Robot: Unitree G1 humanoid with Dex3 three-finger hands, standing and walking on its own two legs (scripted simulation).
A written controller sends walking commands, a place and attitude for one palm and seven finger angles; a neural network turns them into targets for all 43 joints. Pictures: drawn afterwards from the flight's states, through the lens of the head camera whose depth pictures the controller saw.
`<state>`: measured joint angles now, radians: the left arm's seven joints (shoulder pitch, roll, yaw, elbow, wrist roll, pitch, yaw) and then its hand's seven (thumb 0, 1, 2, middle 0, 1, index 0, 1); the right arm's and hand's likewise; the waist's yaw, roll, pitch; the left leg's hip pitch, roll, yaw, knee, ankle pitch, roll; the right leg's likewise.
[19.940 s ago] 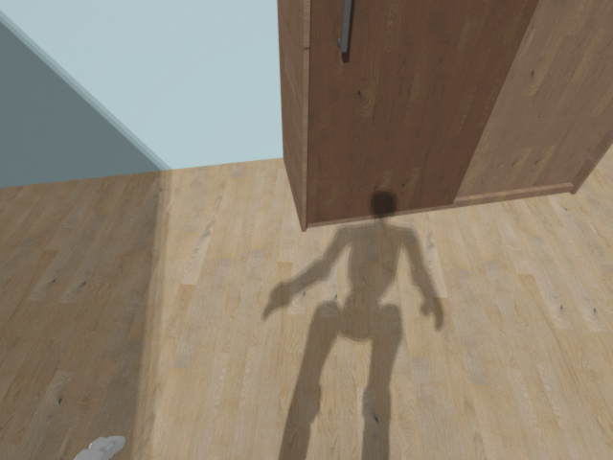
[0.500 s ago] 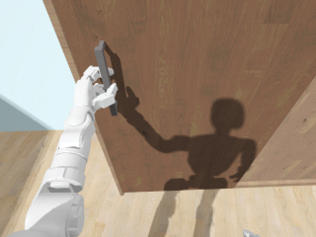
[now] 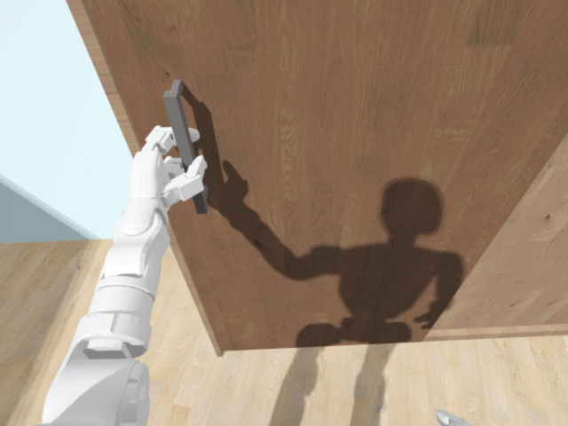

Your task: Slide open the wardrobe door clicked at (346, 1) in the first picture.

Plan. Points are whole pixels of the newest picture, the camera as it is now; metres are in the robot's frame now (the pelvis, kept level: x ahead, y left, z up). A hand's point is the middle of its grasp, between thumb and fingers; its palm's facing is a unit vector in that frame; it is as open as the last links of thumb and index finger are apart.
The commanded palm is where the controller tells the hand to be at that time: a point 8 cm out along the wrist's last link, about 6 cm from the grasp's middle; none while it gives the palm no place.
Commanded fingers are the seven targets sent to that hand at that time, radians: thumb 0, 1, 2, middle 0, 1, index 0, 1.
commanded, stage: grip the handle and tug to test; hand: left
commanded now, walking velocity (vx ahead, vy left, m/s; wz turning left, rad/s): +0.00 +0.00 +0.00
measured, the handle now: (191, 153) +0.48 +0.16 +0.15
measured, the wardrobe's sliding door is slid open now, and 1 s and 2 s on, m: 0.00 0.00 0.00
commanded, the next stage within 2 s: tug the door sideways, standing still in 0.14 s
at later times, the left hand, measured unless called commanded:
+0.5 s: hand (195, 176) +0.42 +0.14 +0.16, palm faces +0.09 -1.00 -0.02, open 6.3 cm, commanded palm +0.39 +0.16 +0.15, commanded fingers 0.00 0.90 0.90 -0.45 -1.40 -0.45 -1.40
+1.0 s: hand (205, 175) +0.42 +0.13 +0.15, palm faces +0.13 -0.99 -0.04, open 5.7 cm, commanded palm +0.40 +0.12 +0.15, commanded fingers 0.00 0.90 0.90 -0.45 -1.40 -0.45 -1.40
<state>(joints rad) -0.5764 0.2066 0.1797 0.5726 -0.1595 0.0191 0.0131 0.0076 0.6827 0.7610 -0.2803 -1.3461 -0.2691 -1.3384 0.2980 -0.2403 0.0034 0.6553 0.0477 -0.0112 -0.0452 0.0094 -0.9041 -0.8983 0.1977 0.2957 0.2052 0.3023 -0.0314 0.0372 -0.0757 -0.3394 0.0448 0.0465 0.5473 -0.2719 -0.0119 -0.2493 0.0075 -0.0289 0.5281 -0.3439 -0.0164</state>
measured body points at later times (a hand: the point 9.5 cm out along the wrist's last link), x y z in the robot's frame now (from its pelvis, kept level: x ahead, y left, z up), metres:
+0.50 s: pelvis +0.02 +0.00 +0.00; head +0.03 -0.02 +0.45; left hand +0.41 +0.19 +0.16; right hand +0.18 -0.24 -0.10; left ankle +0.00 +0.13 -0.73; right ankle -0.05 -0.11 -0.73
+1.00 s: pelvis -0.01 +0.00 +0.00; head +0.01 -0.01 +0.45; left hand +0.41 +0.18 +0.16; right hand +0.11 -0.23 -0.13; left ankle +0.00 +0.13 -0.73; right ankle -0.05 -0.11 -0.73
